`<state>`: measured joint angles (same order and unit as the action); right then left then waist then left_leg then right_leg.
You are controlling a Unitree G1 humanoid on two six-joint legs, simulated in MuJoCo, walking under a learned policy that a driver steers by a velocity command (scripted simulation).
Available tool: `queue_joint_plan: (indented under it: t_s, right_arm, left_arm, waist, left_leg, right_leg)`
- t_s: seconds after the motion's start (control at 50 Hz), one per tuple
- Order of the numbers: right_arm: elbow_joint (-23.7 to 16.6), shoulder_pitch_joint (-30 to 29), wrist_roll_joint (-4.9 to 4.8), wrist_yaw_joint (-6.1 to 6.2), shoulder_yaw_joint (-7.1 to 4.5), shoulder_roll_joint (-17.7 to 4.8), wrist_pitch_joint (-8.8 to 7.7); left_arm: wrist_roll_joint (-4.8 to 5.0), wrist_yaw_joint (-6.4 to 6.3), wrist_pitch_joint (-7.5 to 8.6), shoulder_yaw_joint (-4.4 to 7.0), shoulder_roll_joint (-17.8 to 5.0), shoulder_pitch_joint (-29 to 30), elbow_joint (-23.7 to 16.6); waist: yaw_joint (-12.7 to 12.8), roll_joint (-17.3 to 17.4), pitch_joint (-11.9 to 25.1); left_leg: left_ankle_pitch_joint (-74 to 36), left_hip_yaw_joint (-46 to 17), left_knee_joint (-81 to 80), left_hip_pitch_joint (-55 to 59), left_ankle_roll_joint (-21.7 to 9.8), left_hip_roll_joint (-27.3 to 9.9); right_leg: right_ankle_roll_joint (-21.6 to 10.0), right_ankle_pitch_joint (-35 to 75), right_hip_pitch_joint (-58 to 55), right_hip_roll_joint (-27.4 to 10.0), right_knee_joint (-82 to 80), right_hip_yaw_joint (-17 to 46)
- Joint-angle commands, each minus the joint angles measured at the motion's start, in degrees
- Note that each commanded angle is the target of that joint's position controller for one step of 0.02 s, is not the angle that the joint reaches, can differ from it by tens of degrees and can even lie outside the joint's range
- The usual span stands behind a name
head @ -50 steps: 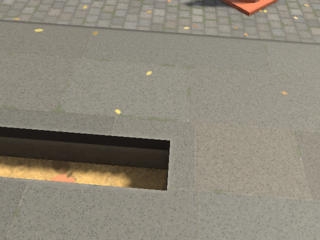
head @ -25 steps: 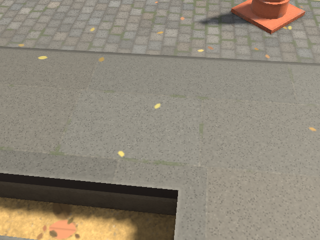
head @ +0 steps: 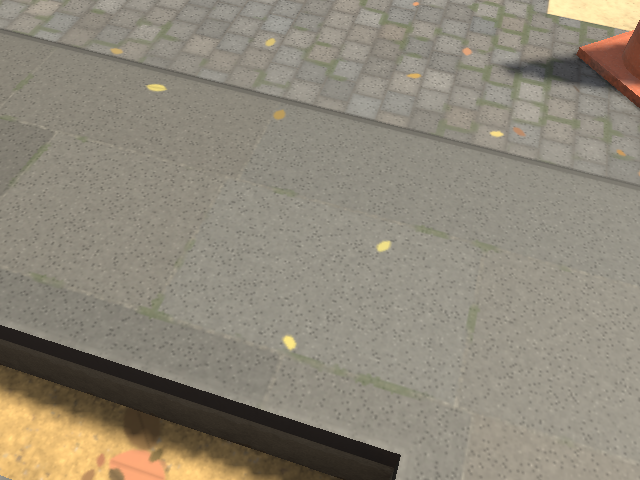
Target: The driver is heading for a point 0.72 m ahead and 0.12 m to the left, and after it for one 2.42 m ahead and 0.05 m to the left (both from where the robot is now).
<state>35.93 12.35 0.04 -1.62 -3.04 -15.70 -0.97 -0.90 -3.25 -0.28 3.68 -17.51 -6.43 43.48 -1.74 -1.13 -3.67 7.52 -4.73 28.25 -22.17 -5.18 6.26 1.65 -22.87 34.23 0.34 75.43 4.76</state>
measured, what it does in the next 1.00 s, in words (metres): walks ahead, turning left: right foot, then left foot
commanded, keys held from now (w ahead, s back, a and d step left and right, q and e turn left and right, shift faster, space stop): q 0.14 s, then w+q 0.38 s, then w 0.46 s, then no key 0.02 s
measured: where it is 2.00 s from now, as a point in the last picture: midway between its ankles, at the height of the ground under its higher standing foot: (217, 343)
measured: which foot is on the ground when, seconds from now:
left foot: down 0.00-0.36, up 0.38-0.84, down 0.86-1.00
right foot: up 0.00-0.34, down 0.36-0.88, up 0.90-1.00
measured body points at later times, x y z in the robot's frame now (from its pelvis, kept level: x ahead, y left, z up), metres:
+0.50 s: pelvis +0.10 -0.06 +0.01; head +0.10 -0.08 +0.46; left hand +0.11 +0.24 -0.09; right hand +0.35 -0.28 -0.07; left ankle +0.07 +0.07 -0.65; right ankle +0.12 -0.18 -0.73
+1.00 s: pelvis +0.27 +0.08 -0.03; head +0.27 +0.09 +0.42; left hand +0.21 +0.38 -0.15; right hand +0.46 -0.10 -0.14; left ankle +0.18 +0.18 -0.73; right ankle +0.28 -0.09 -0.66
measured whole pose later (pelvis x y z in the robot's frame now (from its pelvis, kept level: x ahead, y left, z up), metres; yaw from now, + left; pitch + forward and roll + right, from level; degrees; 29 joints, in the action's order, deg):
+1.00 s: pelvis +0.27 +0.08 -0.03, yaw +24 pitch +2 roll +2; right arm 39.2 20.5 -0.9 -2.6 -2.1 -12.2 -4.0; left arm 2.7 0.4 4.3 4.2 -18.4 -17.9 50.5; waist 0.4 -2.7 3.2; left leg 27.3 2.0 44.0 -18.9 -0.7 1.2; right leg -2.4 -26.0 29.7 -4.2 72.5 5.5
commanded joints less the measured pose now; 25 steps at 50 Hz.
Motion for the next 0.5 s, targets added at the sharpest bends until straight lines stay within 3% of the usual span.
queue_joint_plan:
  t_s: [0.02, 0.06, 0.12, 0.18, 0.24, 0.26, 0.3, 0.32, 0.34, 0.36, 0.38, 0.4, 0.42, 0.44, 0.48, 0.5]
  right_arm:
    - [-4.87, -0.94, -0.34, 1.49, -2.30, -8.39, -0.65]
    - [-4.79, -0.40, -0.72, 2.36, -2.72, -9.17, 0.39]
    - [-5.27, -1.16, -1.50, 2.97, -3.33, -9.85, 1.81]
    - [-6.09, -1.91, -1.01, 3.83, -3.45, -10.27, 3.26]
    - [-6.41, -2.04, -0.59, 3.62, -3.33, -10.51, 3.91]
    - [-6.51, -2.64, 0.40, 3.20, -3.09, -10.13, 4.17]
    - [-7.77, -4.32, -0.14, 2.45, -2.50, -9.12, 4.33]
    - [-8.11, -5.33, -0.62, 2.25, -2.02, -8.30, 4.32]
    - [-8.15, -5.23, -0.87, 2.10, -1.29, -6.44, 4.14]
    - [-8.04, -3.11, -0.93, 1.99, -0.29, -3.16, 3.91]
    - [-10.04, -1.43, -2.50, 2.19, -1.00, -4.64, 3.33]
    - [-9.97, -2.62, -1.83, 2.37, -2.35, -9.24, 2.48]
    - [-8.93, -2.38, -1.63, 2.31, -3.23, -11.99, 2.17]
    - [-7.64, -0.74, -1.16, 2.32, -3.35, -11.35, 2.57]
    - [-6.97, 1.12, -0.46, 1.55, -3.34, -9.61, 2.99]
    - [-6.94, 1.34, -0.66, 1.21, -3.26, -8.85, 2.94]
  left_arm:
    - [-0.31, -1.06, -0.44, 1.54, -4.61, -5.62, -2.43]
    - [-0.36, -1.05, -0.47, 1.25, -4.01, -3.70, -3.25]
    - [0.35, -0.27, -0.87, 1.15, -3.91, -0.71, -4.06]
    - [0.26, 1.46, -0.51, 1.17, -4.11, 1.76, -4.87]
    - [0.43, 3.01, 1.04, 1.33, -4.80, 3.65, -5.68]
    - [0.33, 3.55, 2.00, 1.14, -4.14, 3.53, -5.96]
    - [0.96, 4.42, 3.16, 1.60, -5.58, 0.68, -5.82]
    - [0.77, 4.55, 3.58, 1.65, -5.16, -1.61, -5.34]
    - [0.26, 4.43, 3.71, 1.77, -5.12, -5.27, -4.60]
    - [-0.23, 4.24, 3.50, 2.10, -7.10, -9.51, -3.72]
    - [-1.24, 4.17, 3.03, 3.34, -12.90, -13.35, -2.59]
    - [-0.15, 4.07, 3.55, 3.76, -12.71, -10.89, -2.93]
    - [1.18, 3.58, 3.84, 2.77, -9.87, -6.85, -4.15]
    - [1.53, 3.25, 3.83, 2.05, -7.89, -5.46, -4.63]
    - [1.76, 2.75, 3.71, 1.45, -7.11, -5.16, -4.09]
    - [1.44, 2.68, 3.87, 1.29, -6.88, -5.78, -3.66]
  waist:
    - [2.49, 4.87, 9.46]
    - [1.70, 6.05, 11.07]
    - [0.55, 7.90, 11.50]
    - [-0.77, 8.32, 11.75]
    - [-1.78, 11.24, 8.79]
    - [-0.97, 12.16, 10.25]
    - [1.32, 11.50, 8.91]
    - [3.40, 10.67, 8.72]
    - [5.45, 8.57, 9.72]
    - [5.72, -1.24, 10.55]
    - [4.36, -13.44, 6.48]
    - [3.95, -10.29, 1.14]
    - [2.91, -6.81, -0.75]
    - [2.45, -5.64, -0.71]
    - [2.32, -5.18, -0.64]
    - [2.58, -4.93, -0.51]
  left_leg:
    - [-23.20, -18.63, -8.10, 10.39, -9.33, -15.18]
    - [-22.17, -18.33, -7.51, 13.02, -8.09, -14.00]
    - [-14.96, -18.98, -6.94, 13.99, -5.32, -12.19]
    - [1.84, -22.67, -9.00, 13.92, -4.90, -11.50]
    - [16.30, -26.30, -10.91, 10.87, -6.80, -11.06]
    - [16.45, -27.73, -11.20, 9.32, -7.62, -11.24]
    - [18.02, -29.44, -9.99, 7.58, -8.07, -10.55]
    - [18.11, -29.21, -8.22, 5.89, -7.20, -9.51]
    - [18.44, -27.14, -3.87, 1.80, -5.10, -7.45]
    - [25.80, -19.72, 9.95, -5.46, -1.44, -1.92]
    - [30.99, -9.07, 22.16, -19.32, 1.25, 5.31]
    - [25.90, -7.98, 31.21, -24.61, 2.67, -0.34]
    - [19.86, -7.35, 34.44, -24.89, 3.30, -3.42]
    - [16.07, -6.60, 36.35, -23.50, 4.13, -4.32]
    - [10.35, -5.23, 41.71, -22.64, 4.91, -5.99]
    - [8.33, -4.40, 42.93, -22.01, 5.07, -6.50]
  right_leg:
    - [0.75, 3.05, 2.70, -1.75, -6.35, 2.33]
    - [1.84, 4.42, 3.18, -1.57, -13.53, 2.42]
    - [2.89, 6.38, 1.40, -0.74, -24.06, 2.65]
    - [2.37, 9.44, -1.51, 0.16, -31.84, 3.50]
    - [0.67, 8.65, -6.62, 1.13, -40.12, 2.94]
    - [-0.12, 8.75, -11.16, 1.28, -37.05, 2.48]
    - [-1.70, 6.93, -15.26, 0.61, -41.21, 2.41]
    - [-2.54, 9.21, -20.29, -0.01, -46.71, 1.94]
    - [-3.88, 10.57, -28.33, -2.34, -51.30, 2.73]
    - [-7.13, 9.20, -36.28, -9.97, -55.51, 10.91]
    - [-15.00, 2.77, -37.27, -18.68, -60.69, 26.87]
    - [-17.45, -3.75, -32.48, -21.71, -61.85, 31.12]
    - [-15.73, -4.24, -29.99, -20.28, -61.91, 26.27]
    - [-13.59, -4.01, -29.12, -17.56, -62.83, 22.16]
    - [-12.25, 1.47, -27.51, -15.83, -64.20, 15.96]
    - [-11.95, 4.00, -26.54, -14.76, -64.86, 12.56]
Keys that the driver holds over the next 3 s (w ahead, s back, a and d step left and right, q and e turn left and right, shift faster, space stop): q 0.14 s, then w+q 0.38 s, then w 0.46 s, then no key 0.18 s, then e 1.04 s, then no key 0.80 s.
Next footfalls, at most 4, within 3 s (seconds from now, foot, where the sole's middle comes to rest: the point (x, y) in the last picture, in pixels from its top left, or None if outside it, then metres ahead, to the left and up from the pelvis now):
0.36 right None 0.15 -0.17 -0.77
0.86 left None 0.22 0.20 -0.77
1.32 right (257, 337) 0.74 0.12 -0.77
1.98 left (177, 315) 0.80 0.30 -0.77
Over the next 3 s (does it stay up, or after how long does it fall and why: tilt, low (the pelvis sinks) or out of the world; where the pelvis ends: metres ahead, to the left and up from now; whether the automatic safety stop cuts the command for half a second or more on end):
stays up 0.75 0.17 0.01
